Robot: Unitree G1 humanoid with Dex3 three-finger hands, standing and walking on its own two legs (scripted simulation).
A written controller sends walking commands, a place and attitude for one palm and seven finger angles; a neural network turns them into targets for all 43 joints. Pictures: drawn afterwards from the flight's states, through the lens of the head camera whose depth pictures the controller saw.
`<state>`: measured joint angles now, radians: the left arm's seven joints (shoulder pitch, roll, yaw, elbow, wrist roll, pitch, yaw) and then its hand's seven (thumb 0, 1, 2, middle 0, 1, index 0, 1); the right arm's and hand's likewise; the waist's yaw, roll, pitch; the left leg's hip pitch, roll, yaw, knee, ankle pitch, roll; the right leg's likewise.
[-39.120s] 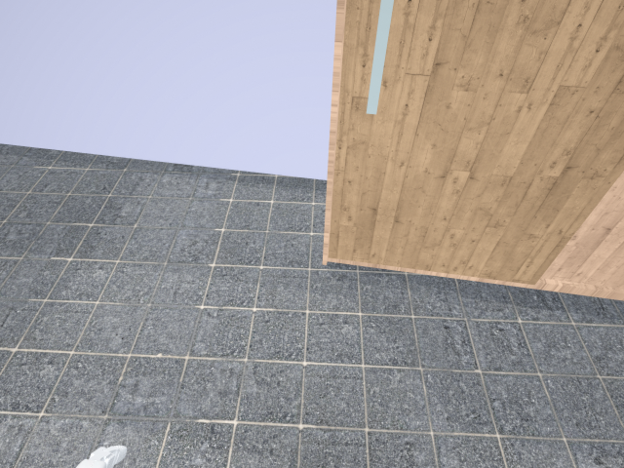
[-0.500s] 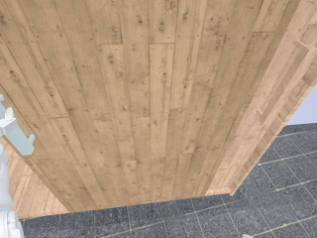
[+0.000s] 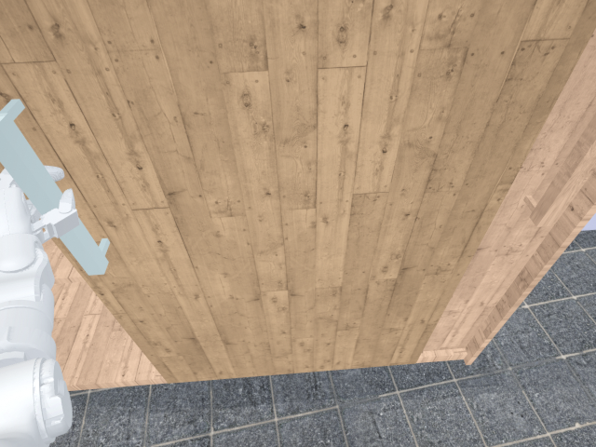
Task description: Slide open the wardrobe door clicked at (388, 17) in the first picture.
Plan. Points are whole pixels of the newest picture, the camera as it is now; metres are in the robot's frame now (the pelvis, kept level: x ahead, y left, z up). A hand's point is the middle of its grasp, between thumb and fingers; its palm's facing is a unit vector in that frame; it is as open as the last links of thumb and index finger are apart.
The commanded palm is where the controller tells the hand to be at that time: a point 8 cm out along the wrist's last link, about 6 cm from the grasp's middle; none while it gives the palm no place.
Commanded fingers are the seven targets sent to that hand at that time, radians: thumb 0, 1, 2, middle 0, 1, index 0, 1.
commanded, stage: stop walking and hold the door there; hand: left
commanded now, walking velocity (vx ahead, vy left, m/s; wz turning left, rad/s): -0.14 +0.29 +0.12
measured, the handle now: (61, 198) +0.43 +0.36 +0.12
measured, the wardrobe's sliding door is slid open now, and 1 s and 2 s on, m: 0.60 0.60 0.60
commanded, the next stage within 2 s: loosen the grip on the handle in 1.04 s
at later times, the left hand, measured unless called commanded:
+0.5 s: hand (67, 218) +0.38 +0.33 +0.13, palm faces +0.38 -0.90 -0.23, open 5.9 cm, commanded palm +0.35 +0.35 +0.11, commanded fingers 0.00 0.90 0.90 -0.45 -1.40 -0.45 -1.40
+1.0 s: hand (67, 217) +0.38 +0.33 +0.13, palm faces +0.40 -0.89 -0.22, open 5.9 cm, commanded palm +0.35 +0.36 +0.11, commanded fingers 0.00 0.90 0.90 -0.45 -1.40 -0.45 -1.40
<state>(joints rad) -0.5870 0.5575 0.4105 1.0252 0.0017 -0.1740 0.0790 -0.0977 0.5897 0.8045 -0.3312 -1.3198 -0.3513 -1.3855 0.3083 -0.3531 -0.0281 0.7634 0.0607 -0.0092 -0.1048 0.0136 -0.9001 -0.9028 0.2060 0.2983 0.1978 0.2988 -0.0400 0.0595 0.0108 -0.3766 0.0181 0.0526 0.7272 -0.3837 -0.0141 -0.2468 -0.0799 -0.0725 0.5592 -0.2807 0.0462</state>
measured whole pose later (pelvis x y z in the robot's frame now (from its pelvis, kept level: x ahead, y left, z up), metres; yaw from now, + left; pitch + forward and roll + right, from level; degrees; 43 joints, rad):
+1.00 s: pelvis -0.03 +0.05 +0.00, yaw -2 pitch +0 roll -1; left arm -0.62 0.52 0.31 0.97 -0.05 -0.13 0.08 -0.11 0.66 0.79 -0.33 -1.32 -0.35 -1.40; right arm 0.29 -0.31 0.02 0.73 0.06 -0.01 -0.11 0.01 -0.90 -0.90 0.21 0.30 0.20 0.30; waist -0.03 0.02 -0.01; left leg -0.37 0.04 0.13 0.58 -0.22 0.04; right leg -0.13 0.04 -0.05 0.52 -0.40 -0.04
